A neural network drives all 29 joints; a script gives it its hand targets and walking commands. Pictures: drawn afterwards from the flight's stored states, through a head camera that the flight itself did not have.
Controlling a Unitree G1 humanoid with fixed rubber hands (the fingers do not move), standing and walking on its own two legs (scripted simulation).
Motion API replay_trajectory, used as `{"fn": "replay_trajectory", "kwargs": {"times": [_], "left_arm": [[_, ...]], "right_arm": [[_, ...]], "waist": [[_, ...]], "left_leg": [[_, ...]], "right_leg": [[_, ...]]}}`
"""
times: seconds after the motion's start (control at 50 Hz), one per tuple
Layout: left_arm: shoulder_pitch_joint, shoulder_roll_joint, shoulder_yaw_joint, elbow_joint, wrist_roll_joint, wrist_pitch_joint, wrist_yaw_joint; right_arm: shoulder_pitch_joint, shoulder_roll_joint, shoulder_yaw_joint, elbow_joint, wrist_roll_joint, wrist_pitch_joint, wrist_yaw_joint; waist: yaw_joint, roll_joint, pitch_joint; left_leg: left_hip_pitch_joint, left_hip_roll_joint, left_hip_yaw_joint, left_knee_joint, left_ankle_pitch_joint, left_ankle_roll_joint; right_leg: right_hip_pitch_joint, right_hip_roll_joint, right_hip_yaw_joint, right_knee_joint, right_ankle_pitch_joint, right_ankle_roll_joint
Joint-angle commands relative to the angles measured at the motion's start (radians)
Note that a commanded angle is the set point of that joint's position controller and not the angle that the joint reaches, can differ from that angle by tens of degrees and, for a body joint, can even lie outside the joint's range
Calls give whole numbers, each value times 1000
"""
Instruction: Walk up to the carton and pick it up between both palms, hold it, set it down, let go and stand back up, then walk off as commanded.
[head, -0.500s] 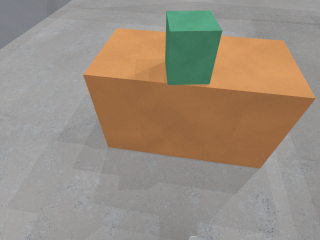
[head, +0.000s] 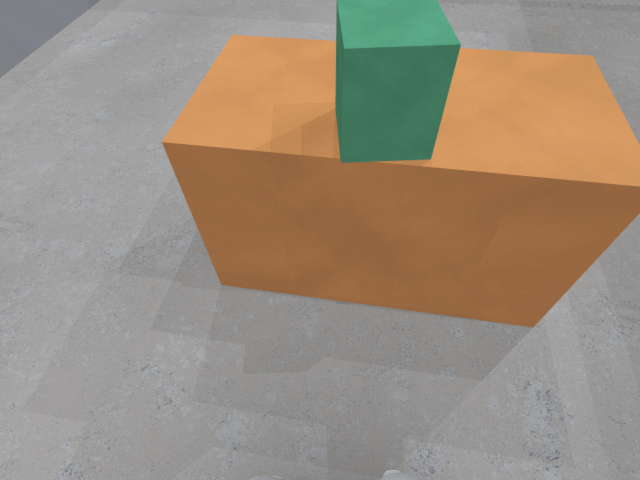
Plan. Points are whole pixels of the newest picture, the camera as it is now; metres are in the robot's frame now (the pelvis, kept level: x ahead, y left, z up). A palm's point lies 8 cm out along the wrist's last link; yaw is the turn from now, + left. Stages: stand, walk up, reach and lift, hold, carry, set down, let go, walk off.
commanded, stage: walk off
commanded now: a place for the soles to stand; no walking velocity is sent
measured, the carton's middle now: (385, 82) +0.87 -0.08 +0.02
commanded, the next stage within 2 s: stand in 0.34 s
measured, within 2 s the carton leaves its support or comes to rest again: neither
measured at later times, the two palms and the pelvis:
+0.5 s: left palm out of the picture +0.05 +0.31 -0.10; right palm out of the picture +0.07 -0.30 -0.11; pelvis -0.02 +0.00 +0.00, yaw +0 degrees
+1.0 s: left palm out of the picture +0.01 +0.31 -0.11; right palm out of the picture +0.03 -0.30 -0.12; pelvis -0.04 +0.00 +0.00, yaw +0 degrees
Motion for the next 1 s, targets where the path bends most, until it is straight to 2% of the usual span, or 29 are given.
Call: {"fn": "replay_trajectory", "kwargs": {"times": [0.0,0.02,0.04,0.06,0.08,0.14,0.16,0.18,0.24,0.28,0.3,0.32,0.34,0.4,0.42,0.48,0.52,0.58,0.6,0.64,0.66,0.68,0.72,0.76,0.78,0.8,0.84,0.92,0.98], "left_arm": [[-10,263,55,-51,-61,-23,26],[-26,242,53,-51,-67,-17,22],[-32,217,51,-46,-72,-16,20],[-25,203,47,-34,-74,-14,23],[3,207,53,-31,-75,-12,22],[10,222,54,-34,-70,-12,17],[5,226,56,-39,-67,-17,16],[-4,250,63,-32,-60,-23,16],[-32,254,59,-27,-54,-22,18],[-40,260,61,-33,-57,-24,18],[-55,245,58,-34,-52,-21,19],[-59,245,55,-33,-55,-23,16],[-129,241,44,1,-63,-30,17],[-121,222,43,14,-67,-27,19],[-121,207,44,15,-73,-22,18],[-117,210,35,55,-67,-23,17],[-138,242,43,68,-68,-19,15],[-126,235,39,90,-60,-17,10],[-163,226,38,83,-60,-15,11],[-148,223,40,98,-54,-11,13],[-169,215,31,100,-51,-8,11],[-172,238,41,99,-55,-12,11],[-170,247,44,106,-42,-12,5],[-156,222,36,122,-56,-9,3],[-140,222,37,123,-50,-11,3],[-153,219,35,123,-55,-12,2],[-160,211,34,129,-57,-18,4],[-173,223,38,139,-60,-13,2],[-160,214,32,151,-67,-10,6]], "right_arm": [[-67,-247,-103,-66,-72,-26,-23],[-54,-253,-99,-65,-71,-27,-22],[-41,-277,-103,-61,-82,-33,-25],[-64,-286,-106,-52,-79,-33,-24],[-74,-289,-101,-57,-81,-33,-21],[-120,-273,-93,-68,-79,-31,-24],[-120,-259,-88,-69,-79,-30,-23],[-122,-245,-89,-65,-81,-26,-23],[-128,-227,-87,-58,-72,-22,-22],[-100,-224,-85,-50,-73,-24,-18],[-108,-226,-89,-48,-69,-25,-18],[-99,-225,-90,-45,-72,-26,-17],[-63,-187,-68,-21,-74,-21,-5],[-81,-209,-74,-23,-75,-19,-5],[-110,-238,-74,-21,-78,-18,-5],[-113,-205,-66,-15,-75,-7,-6],[-101,-213,-57,-4,-67,-6,-1],[-97,-212,-57,22,-70,5,2],[-113,-217,-63,11,-74,2,1],[-93,-199,-55,29,-73,0,6],[-101,-207,-56,25,-73,1,5],[-98,-204,-57,24,-66,-3,7],[-110,-205,-62,38,-69,4,8],[-72,-213,-63,50,-80,-1,9],[-88,-223,-66,53,-79,-2,7],[-121,-212,-57,44,-76,-5,10],[-111,-220,-57,55,-82,-5,5],[-102,-202,-53,66,-76,-7,3],[-120,-224,-52,68,-70,0,1]], "waist": [[-46,-47,-154],[-52,-31,-132],[-49,-12,-146],[-38,51,-127],[-20,45,-123],[-11,33,-126],[-9,19,-133],[-14,7,-129],[-29,-55,-108],[-41,-44,-111],[-42,-96,-110],[-47,-76,-101],[-78,-40,-111],[-63,38,-129],[-39,50,-93],[-41,-19,-94],[-55,23,-67],[-37,-3,-57],[-53,-29,-22],[-36,20,-28],[-48,26,4],[-59,24,5],[-37,-23,19],[-49,-24,-9],[-29,0,15],[-31,-22,4],[-36,35,-4],[-39,-16,-69],[-31,42,-76]], "left_leg": [[173,105,-117,-84,303,84],[190,127,-151,-152,268,111],[205,178,-238,-208,329,142],[140,233,-270,-233,364,185],[115,254,-278,-248,378,201],[89,217,-229,-201,424,169],[71,180,-184,-191,369,131],[53,123,-126,-145,305,83],[56,92,-74,-123,187,60],[99,82,-64,-113,151,56],[110,77,-77,-111,111,58],[116,81,-72,-118,91,65],[125,65,-43,-120,221,60],[104,99,-124,-189,245,87],[56,116,-147,-214,241,89],[47,95,-113,-187,259,83],[47,89,-115,-216,136,69],[34,80,-104,-203,96,66],[31,73,-109,-222,29,64],[15,89,-139,-265,-28,79],[4,93,-136,-271,-37,78],[-15,87,-140,-278,-54,73],[-30,79,-110,-264,-82,68],[3,77,-131,-258,-65,74],[-9,74,-131,-272,-77,71],[8,83,-124,-282,-40,69],[29,92,-141,-285,25,76],[75,91,-131,-239,101,65],[52,105,-140,-251,160,68]], "right_leg": [[9,-121,254,-214,441,-174],[-30,-91,178,-192,390,-132],[-25,-50,125,-109,380,-102],[3,-26,71,-43,305,-78],[33,-16,40,-39,225,-70],[90,-44,57,-95,316,-75],[110,-52,85,-139,339,-90],[117,-95,167,-227,331,-123],[102,-120,223,-290,339,-154],[36,-141,262,-321,280,-169],[17,-136,276,-340,235,-172],[-2,-132,264,-334,247,-161],[23,-136,224,-283,312,-150],[45,-73,115,-232,232,-102],[57,-58,87,-214,232,-92],[76,-82,136,-263,231,-110],[35,-85,154,-301,108,-109],[34,-97,187,-341,-15,-105],[-9,-89,186,-360,-52,-101],[5,-78,160,-352,-119,-94],[-2,-80,170,-377,-116,-91],[3,-81,171,-371,-151,-89],[9,-83,179,-399,-212,-98],[4,-85,172,-371,-150,-95],[-3,-76,183,-389,-170,-98],[5,-82,168,-381,-123,-96],[13,-66,144,-342,-32,-89],[23,-83,175,-347,2,-102],[59,-73,137,-333,95,-90]]}}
